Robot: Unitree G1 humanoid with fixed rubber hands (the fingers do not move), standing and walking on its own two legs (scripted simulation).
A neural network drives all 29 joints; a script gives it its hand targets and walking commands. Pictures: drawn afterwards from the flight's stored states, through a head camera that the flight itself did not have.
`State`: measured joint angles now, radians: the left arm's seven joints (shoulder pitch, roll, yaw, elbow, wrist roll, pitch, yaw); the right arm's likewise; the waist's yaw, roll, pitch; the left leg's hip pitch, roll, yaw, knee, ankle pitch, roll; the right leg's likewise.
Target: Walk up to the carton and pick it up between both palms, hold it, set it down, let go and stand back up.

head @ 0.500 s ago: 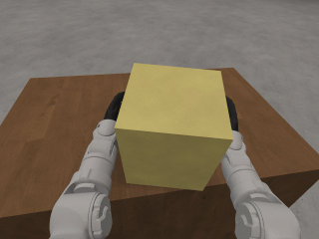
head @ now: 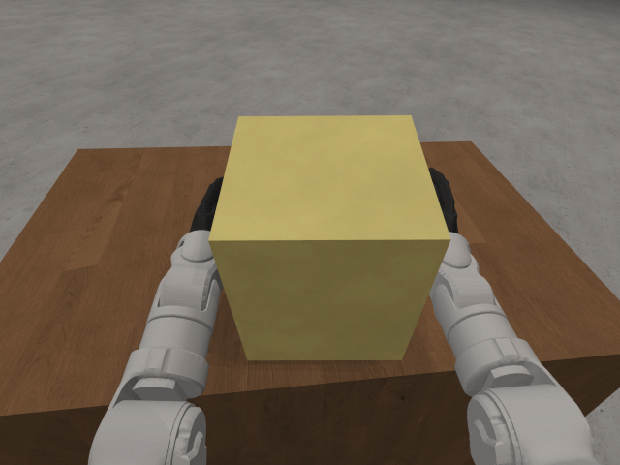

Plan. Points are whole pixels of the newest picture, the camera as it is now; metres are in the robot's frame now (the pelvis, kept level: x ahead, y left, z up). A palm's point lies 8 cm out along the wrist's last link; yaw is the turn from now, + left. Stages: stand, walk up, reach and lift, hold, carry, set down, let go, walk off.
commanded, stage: reach and lift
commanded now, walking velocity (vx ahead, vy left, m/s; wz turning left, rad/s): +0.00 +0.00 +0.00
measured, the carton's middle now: (324, 245) +0.37 -0.03 +0.15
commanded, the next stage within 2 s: hold in 1.84 s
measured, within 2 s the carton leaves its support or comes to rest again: neither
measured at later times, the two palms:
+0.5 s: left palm (177, 219) +0.37 +0.14 +0.20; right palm (435, 214) +0.36 -0.16 +0.20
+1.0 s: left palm (184, 201) +0.37 +0.13 +0.22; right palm (448, 165) +0.38 -0.17 +0.26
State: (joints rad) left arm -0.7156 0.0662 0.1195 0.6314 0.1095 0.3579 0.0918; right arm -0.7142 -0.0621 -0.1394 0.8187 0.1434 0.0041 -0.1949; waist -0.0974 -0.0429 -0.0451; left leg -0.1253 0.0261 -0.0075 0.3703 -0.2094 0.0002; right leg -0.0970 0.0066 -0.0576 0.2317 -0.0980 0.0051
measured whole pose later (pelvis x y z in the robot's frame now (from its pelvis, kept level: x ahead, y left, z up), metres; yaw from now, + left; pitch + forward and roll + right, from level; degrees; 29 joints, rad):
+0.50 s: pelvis -0.02 +0.01 +0.00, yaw +0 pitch -7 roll -2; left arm -0.77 0.04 0.21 0.45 0.16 0.64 0.07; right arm -0.81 -0.08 -0.14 0.78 0.17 0.21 -0.19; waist -0.10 -0.04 -0.02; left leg -0.09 0.00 -0.01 0.42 -0.22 0.02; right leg -0.06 -0.02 -0.05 0.29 -0.11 0.03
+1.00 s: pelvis -0.02 +0.00 +0.00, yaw -1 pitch -2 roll -2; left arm -0.89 0.04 0.27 0.50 0.11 0.79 0.12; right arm -1.07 -0.19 -0.05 0.94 0.32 0.41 -0.20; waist -0.06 -0.01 -0.11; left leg -0.18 0.03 -0.01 0.42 -0.21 0.00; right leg -0.16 0.01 -0.04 0.30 -0.10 0.00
